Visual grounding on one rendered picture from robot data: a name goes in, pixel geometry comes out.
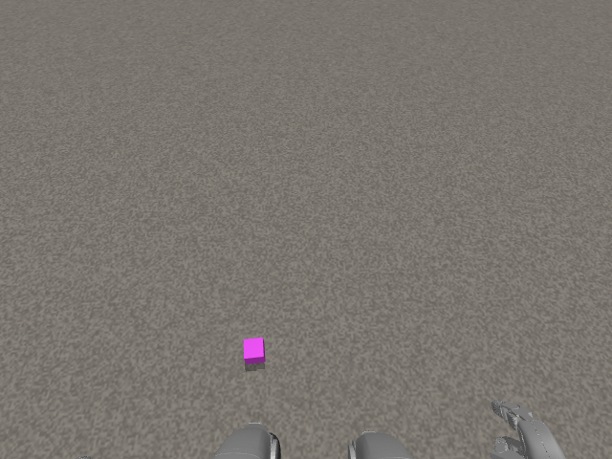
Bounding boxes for cube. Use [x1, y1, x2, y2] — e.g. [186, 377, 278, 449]
[244, 338, 265, 364]

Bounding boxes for right robot hand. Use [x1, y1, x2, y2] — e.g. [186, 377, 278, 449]
[489, 400, 566, 459]

